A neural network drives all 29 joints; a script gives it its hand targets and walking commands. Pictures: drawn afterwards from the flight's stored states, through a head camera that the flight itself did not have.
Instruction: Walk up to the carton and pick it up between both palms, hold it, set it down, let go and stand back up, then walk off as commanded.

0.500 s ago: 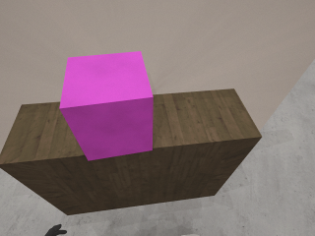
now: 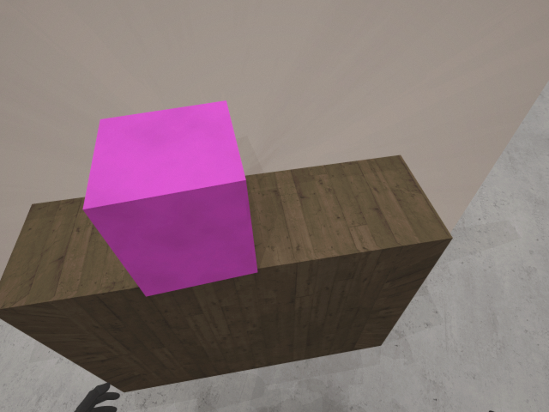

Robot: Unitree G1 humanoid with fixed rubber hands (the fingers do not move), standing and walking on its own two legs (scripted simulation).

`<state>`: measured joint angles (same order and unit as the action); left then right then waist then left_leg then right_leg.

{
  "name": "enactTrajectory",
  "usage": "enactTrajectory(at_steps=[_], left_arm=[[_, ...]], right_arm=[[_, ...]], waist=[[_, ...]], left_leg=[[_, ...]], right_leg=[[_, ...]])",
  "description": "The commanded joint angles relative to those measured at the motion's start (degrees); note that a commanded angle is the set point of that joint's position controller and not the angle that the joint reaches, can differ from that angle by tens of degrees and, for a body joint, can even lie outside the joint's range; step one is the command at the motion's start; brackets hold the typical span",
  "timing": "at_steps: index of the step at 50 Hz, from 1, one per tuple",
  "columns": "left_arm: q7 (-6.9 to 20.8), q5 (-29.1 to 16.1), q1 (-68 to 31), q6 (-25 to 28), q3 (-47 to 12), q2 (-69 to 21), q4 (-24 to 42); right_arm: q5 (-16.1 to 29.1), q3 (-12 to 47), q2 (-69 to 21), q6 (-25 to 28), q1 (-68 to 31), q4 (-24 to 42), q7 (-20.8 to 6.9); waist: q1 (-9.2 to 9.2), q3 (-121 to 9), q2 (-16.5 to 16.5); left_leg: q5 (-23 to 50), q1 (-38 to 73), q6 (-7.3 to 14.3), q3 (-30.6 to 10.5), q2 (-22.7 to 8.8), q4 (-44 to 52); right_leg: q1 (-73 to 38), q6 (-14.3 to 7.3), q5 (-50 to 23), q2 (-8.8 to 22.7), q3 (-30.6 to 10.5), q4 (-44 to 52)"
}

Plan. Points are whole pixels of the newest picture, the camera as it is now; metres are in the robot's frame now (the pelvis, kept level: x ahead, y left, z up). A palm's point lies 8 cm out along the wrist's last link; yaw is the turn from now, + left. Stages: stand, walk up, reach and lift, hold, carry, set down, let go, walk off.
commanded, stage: walk up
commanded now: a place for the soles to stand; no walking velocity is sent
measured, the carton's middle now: (184, 201) +0.46 +0.17 +0.03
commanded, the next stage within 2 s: none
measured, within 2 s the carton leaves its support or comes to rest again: neither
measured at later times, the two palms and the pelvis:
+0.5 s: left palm out of the picture +0.12 +0.26 -0.09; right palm out of the picture +0.07 -0.38 -0.10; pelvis +0.02 -0.05 +0.00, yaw -2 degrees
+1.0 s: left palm out of the picture +0.13 +0.27 -0.11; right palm out of the picture +0.07 -0.37 -0.07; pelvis +0.02 -0.04 +0.00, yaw -1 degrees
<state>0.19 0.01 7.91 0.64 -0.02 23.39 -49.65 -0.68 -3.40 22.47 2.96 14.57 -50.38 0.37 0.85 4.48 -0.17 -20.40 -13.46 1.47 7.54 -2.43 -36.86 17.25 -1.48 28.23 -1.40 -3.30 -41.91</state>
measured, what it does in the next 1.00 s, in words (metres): steps on the spot: left foot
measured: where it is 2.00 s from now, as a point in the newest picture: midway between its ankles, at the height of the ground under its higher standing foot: outside the picture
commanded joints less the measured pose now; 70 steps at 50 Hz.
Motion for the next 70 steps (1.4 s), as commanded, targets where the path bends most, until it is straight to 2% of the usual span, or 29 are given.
enactTrajectory(at_steps=[1, 3, 6, 8, 9, 10, 13, 15, 18, 21, 22, 23, 25, 27, 32, 36, 40, 41, 42, 43, 44, 47, 49, 55, 58, 59, 61, 62, 70], left_arm=[[0.48, 0.32, 2.22, 0.87, 3.47, 9.76, 1.79], [-0.01, 0.79, 1.88, 1.59, 3.24, 9.79, -0.27], [0.42, 1.41, -3.37, 1.88, 4.16, 14.18, 1.86], [0.51, 1.28, -4.02, 1.21, 4.41, 12.98, 2.15], [0.71, 0.93, -4.22, 0.96, 4.48, 12.60, 2.57], [0.85, 1.29, -4.81, 0.51, 4.38, 13.24, 2.45], [1.73, 1.49, -3.19, -0.41, 4.20, 8.77, 3.06], [1.33, 2.01, -2.38, -0.71, 4.67, 10.89, 4.66], [2.09, 1.72, -0.56, 0.31, 4.85, 9.58, 5.35], [1.62, 1.60, 7.06, 1.41, 5.01, 10.49, 1.21], [1.12, 2.65, 11.30, 1.92, 5.87, 13.70, 0.31], [0.81, 2.81, 7.17, 2.20, 6.43, 16.74, 1.19], [0.70, 2.02, 6.72, 1.53, 6.31, 17.57, 2.92], [0.19, 1.66, 4.94, 1.87, 6.22, 14.89, 3.51], [-1.04, 0.47, 8.34, 2.63, 4.81, 12.12, 2.59], [-0.70, 0.96, 2.43, 2.44, 4.99, 11.80, 3.74], [-0.46, 0.35, -1.82, 1.77, 4.45, 11.56, 4.41], [-0.17, -0.03, -2.09, 1.49, 3.95, 8.98, 4.57], [0.00, 0.04, -1.26, 0.94, 3.33, 5.84, 4.87], [-0.37, 0.76, 0.99, -0.08, 4.66, 11.01, 3.55], [-0.10, 0.55, 1.64, -0.61, 5.21, 12.07, 1.96], [1.19, 1.28, 5.90, -0.23, 5.82, 12.64, 0.63], [1.42, 0.96, 6.07, 0.11, 5.16, 11.36, 0.10], [0.64, 1.17, 5.68, 0.93, 4.87, 11.48, 0.33], [0.04, 1.75, 13.67, 2.48, 5.03, 10.31, -3.42], [-0.63, 1.49, 12.37, 2.76, 5.30, 11.25, -4.39], [-1.12, 2.91, 9.86, 3.63, 6.34, 18.15, -1.64], [-1.58, 2.44, 6.19, 4.07, 6.76, 20.10, -1.07], [-1.33, 1.41, 7.04, 4.05, 5.89, 15.26, 1.48]], right_arm=[[0.38, -2.29, 14.53, 1.82, -5.10, 3.44, 0.51], [0.39, -2.57, 14.10, 1.16, -5.94, 2.60, 0.35], [1.10, -0.87, 10.54, 0.27, -2.28, 2.19, 0.23], [0.34, -1.35, 10.29, 0.71, -2.14, 1.46, 0.45], [-0.53, -1.60, 12.02, 1.30, -1.62, 1.70, 0.52], [-0.06, -1.87, 12.59, 1.46, -0.44, 1.45, 0.80], [-0.63, -3.91, 18.28, 2.57, 4.13, 0.46, 1.47], [0.01, -4.58, 19.55, 3.25, 2.87, 0.83, 1.35], [-0.27, -4.22, 18.55, 2.90, 0.85, 2.61, 1.60], [0.89, -3.37, 15.71, 1.87, -2.70, 3.19, 1.08], [1.60, -2.80, 12.80, 1.49, -5.30, 5.13, 1.21], [1.45, -0.93, 9.06, 0.67, -3.36, 5.67, 1.24], [0.81, -2.30, 13.91, -0.34, -2.58, 3.64, 1.55], [0.62, -2.03, 11.55, 0.33, -1.39, 3.28, 0.86], [0.50, -1.71, 11.08, -0.48, -1.30, 3.63, 0.76], [0.74, -1.57, 10.23, -0.21, -0.63, 3.51, 0.87], [0.87, -2.00, 10.55, 1.33, 5.65, 1.56, 0.69], [-0.60, -3.25, 12.89, 1.84, 9.08, -0.60, 1.01], [-1.89, -4.31, 19.30, 2.26, 9.65, 0.17, 1.08], [-1.15, -4.56, 20.40, 1.50, 8.37, 1.76, 1.18], [-1.07, -4.02, 18.12, 1.22, 2.41, 2.16, 0.97], [-0.51, -4.39, 18.67, 1.91, 1.93, 2.88, 0.36], [-0.09, -3.34, 16.84, 2.03, -0.68, 2.77, 0.14], [-0.51, -2.87, 15.59, -0.07, -3.23, 3.05, -0.90], [-0.17, -3.01, 15.08, -1.11, -5.58, 3.86, -1.35], [0.49, -1.81, 11.81, -1.57, -5.43, 2.71, -1.27], [0.85, -1.36, 8.02, -1.98, -4.10, 4.33, -1.20], [0.23, -2.28, 12.33, -2.53, -4.04, 3.58, -0.92], [-0.07, -1.65, 11.08, -1.09, -1.41, 3.47, -1.41]], waist=[[-1.78, -3.98, 6.85], [-1.24, -6.31, 1.98], [1.32, -5.18, -4.59], [1.75, -2.74, -3.35], [1.52, -3.38, -0.33], [2.14, -3.31, -5.64], [2.19, -1.36, 4.05], [2.13, 0.76, 3.69], [0.09, -5.04, 3.05], [-3.26, -8.43, 6.85], [-5.61, -7.86, -6.81], [-3.94, -5.02, -14.49], [-3.02, -2.41, -7.21], [-2.16, -0.89, -4.78], [-3.44, -5.80, -6.61], [-0.73, -0.67, -8.61], [3.60, -4.47, -5.76], [4.66, -5.95, 0.31], [4.97, -6.52, 10.66], [3.57, -6.18, 0.32], [1.50, 2.95, 2.57], [-0.54, 3.62, 1.39], [-0.34, 1.01, 12.13], [0.57, 1.96, 12.69], [-3.17, -2.16, 12.37], [-2.93, -0.67, 5.24], [-2.77, 2.10, -12.26], [-2.38, 2.84, -6.90], [-2.15, -0.74, -12.87]], left_leg=[[15.83, 3.76, 7.59, -13.94, -13.83, 12.47], [13.64, 0.45, 3.88, -9.44, -9.34, 7.66], [-6.41, -0.38, 1.12, -6.09, -1.48, 3.93], [-6.82, 0.40, 1.18, -5.55, -0.55, 5.01], [-3.98, 1.11, 1.92, -5.83, -2.15, 5.85], [-6.27, 1.96, 2.74, -8.80, -3.75, 8.75], [-7.78, 7.61, 10.71, -25.53, -18.56, 21.01], [10.07, 9.13, 15.50, -29.76, -26.07, 19.78], [26.71, 11.84, 12.50, -19.72, -22.43, 12.45], [23.29, 1.55, 5.16, -6.53, -11.37, 0.78], [15.62, -6.42, 2.07, -2.01, -5.26, -13.69], [-11.87, -20.73, -1.15, -2.07, 2.41, -19.70], [-16.68, -19.44, -0.16, -7.86, 1.41, -22.40], [-10.81, -20.42, 0.06, -9.45, -0.83, -21.58], [-6.59, -17.54, -0.19, -8.85, -1.42, -16.10], [-5.53, -9.09, 0.13, -8.78, -1.70, -8.97], [10.29, 6.01, 0.67, -7.05, -0.66, 7.32], [4.38, 13.04, 3.60, -14.06, -4.51, 15.81], [-4.89, 14.11, 7.30, -32.64, -17.27, 23.14], [-23.29, 10.04, 8.28, -38.29, -21.60, 27.22], [-27.05, 2.45, 12.61, -37.22, -22.65, 28.72], [-23.26, 0.14, 8.15, -30.16, -19.99, 30.19], [-15.24, 1.19, 5.52, -20.93, -12.89, 26.67], [-14.97, -5.57, 7.67, -15.79, -11.59, 22.74], [-16.60, -10.63, 6.88, -10.83, -9.41, 14.05], [-12.98, -13.89, 4.91, -9.98, -7.56, 8.18], [-10.70, -21.29, -0.33, -6.66, 2.44, -10.52], [-10.55, -20.42, -0.17, -12.62, 2.14, -14.74], [-8.74, -17.46, -0.12, -9.08, -0.33, -8.13]], right_leg=[[0.36, -1.98, -8.35, 3.23, 0.94, 9.75], [-5.65, -2.63, -23.50, 3.92, -2.28, 12.89], [-0.98, -7.92, -12.48, 11.37, -17.49, 18.44], [2.62, -9.07, -4.50, 11.63, -18.37, 20.43], [2.42, -7.69, -6.65, 9.89, -16.28, 19.06], [4.29, -6.34, -6.78, 8.67, -13.59, 17.79], [12.73, -1.21, -3.96, -0.64, -0.11, -2.48], [15.88, -0.30, 2.91, 3.36, -2.65, -8.65], [10.03, -1.02, 0.91, 5.62, -0.10, -0.13], [-7.00, -3.03, -19.95, 3.14, 0.70, 11.18], [-12.41, -4.10, -31.14, 8.14, -11.02, 18.26], [-16.86, -8.30, -30.62, 15.18, -26.34, 23.06], [-11.68, -12.06, -24.66, 16.35, -26.66, 23.23], [-13.39, -9.40, -32.62, 15.38, -22.49, 21.52], [-19.88, -7.80, -57.56, 14.25, -15.41, 15.15], [-4.70, -12.22, -36.76, 15.96, -17.29, 19.64], [2.79, -7.57, -26.55, 10.96, -10.14, 10.21], [7.56, -5.24, -20.67, 6.54, -5.98, 1.19], [15.11, -0.32, -4.11, -2.35, -0.26, -8.40], [15.57, 0.58, 3.82, -0.40, 0.69, -12.35], [15.75, 0.23, 2.54, 0.22, -1.52, -14.79], [12.74, -0.42, -0.41, 2.38, -1.87, -14.04], [10.98, 0.53, -4.63, 2.43, -0.94, -10.24], [3.39, 0.62, -2.26, 3.68, 4.41, 2.91], [-8.37, -0.07, -8.24, 1.33, 6.89, 11.47], [-11.53, 0.05, -10.40, 2.71, 2.84, 14.61], [-5.31, -6.71, 12.71, 18.69, -30.32, 30.58], [-0.35, -8.84, 19.13, 21.33, -33.07, 33.31], [-10.96, -11.47, -24.07, 17.03, -15.14, 17.96]])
